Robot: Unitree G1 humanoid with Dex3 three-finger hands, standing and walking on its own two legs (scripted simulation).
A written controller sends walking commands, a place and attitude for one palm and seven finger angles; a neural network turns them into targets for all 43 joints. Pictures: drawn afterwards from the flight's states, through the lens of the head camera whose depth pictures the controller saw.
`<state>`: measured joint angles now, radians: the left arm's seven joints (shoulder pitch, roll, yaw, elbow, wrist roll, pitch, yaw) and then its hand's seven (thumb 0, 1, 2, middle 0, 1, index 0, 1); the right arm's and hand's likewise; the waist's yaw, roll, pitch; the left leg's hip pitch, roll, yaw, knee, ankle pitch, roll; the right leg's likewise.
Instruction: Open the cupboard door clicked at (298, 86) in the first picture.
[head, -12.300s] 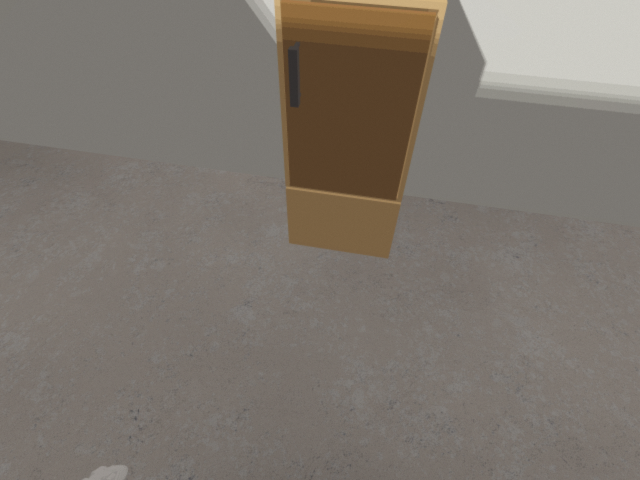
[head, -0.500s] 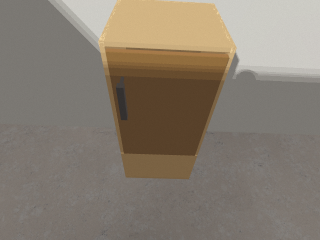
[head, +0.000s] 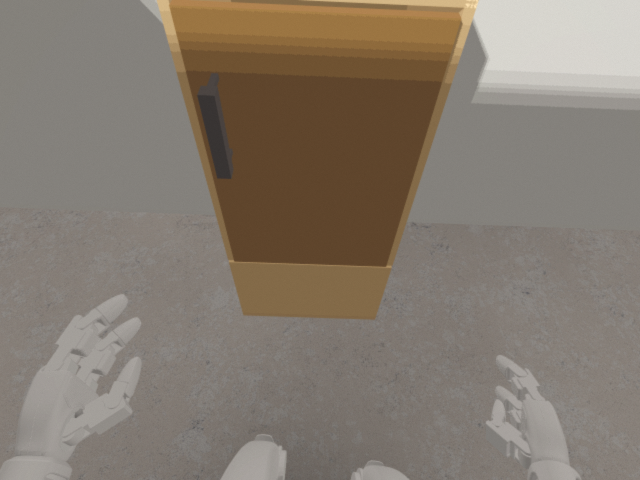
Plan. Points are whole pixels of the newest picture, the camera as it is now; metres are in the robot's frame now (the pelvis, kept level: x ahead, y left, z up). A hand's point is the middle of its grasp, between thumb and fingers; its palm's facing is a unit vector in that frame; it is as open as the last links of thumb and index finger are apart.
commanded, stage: raise the hand with hooked fingers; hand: left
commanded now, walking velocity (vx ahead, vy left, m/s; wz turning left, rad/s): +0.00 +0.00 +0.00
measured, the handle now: (219, 128) +0.60 +0.21 +0.08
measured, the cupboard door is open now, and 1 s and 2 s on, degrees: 0 0 0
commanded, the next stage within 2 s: move the hooked fingers beside the handle in 1.74 s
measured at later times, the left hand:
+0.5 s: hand (90, 357) +0.23 +0.27 +0.05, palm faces +0.08 -1.00 -0.04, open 11.3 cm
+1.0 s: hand (46, 316) +0.26 +0.32 +0.08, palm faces +0.08 -1.00 -0.04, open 13.8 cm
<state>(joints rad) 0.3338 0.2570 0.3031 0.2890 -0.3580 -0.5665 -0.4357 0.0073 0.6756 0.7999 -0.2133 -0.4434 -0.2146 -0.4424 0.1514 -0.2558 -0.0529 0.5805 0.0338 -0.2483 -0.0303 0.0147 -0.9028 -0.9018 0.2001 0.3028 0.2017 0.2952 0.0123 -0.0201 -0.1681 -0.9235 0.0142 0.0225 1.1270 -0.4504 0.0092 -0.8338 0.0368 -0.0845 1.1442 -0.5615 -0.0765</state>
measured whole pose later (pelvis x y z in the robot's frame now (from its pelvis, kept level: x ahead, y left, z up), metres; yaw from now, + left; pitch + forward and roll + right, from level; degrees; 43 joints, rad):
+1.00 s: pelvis +0.00 +0.06 +0.03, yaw +1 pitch +11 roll -5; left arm 0.11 0.37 0.34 0.27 -0.32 -0.32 -0.37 -0.01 -0.45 0.32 -0.29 -1.16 -0.29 -1.16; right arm 0.24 -0.24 0.05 0.55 0.03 -0.19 -0.07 0.02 -0.90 -0.90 0.20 0.30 0.20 0.30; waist 0.00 0.01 -0.12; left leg -0.79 -0.01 0.01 0.99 -0.40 0.09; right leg -0.66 0.02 -0.09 0.92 -0.46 0.00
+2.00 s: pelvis +0.00 +0.03 +0.03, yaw +1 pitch +11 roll -3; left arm -0.14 0.41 0.40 0.55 -0.33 -0.33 -0.43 -0.01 -0.50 0.30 -0.30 -1.20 -0.30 -1.20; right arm 0.26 -0.27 0.05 0.59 0.05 -0.15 -0.09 0.01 -0.90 -0.90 0.20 0.30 0.20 0.30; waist 0.00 0.02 -0.10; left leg -0.78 0.01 0.00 0.97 -0.39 0.05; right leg -0.66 0.05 -0.10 0.91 -0.46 -0.04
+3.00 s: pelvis +0.01 +0.04 +0.02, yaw -2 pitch +18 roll -4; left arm -0.75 0.53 0.41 1.13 -0.14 -0.42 -0.29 -0.01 -0.50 0.30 -0.30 -1.20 -0.30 -1.20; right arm 0.36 -0.27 0.04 0.64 0.01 0.04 -0.04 0.01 -0.90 -0.90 0.20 0.30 0.20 0.30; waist -0.12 0.01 -0.12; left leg -0.95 0.02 0.03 1.04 -0.41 0.07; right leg -0.83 0.05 -0.07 0.98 -0.47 -0.02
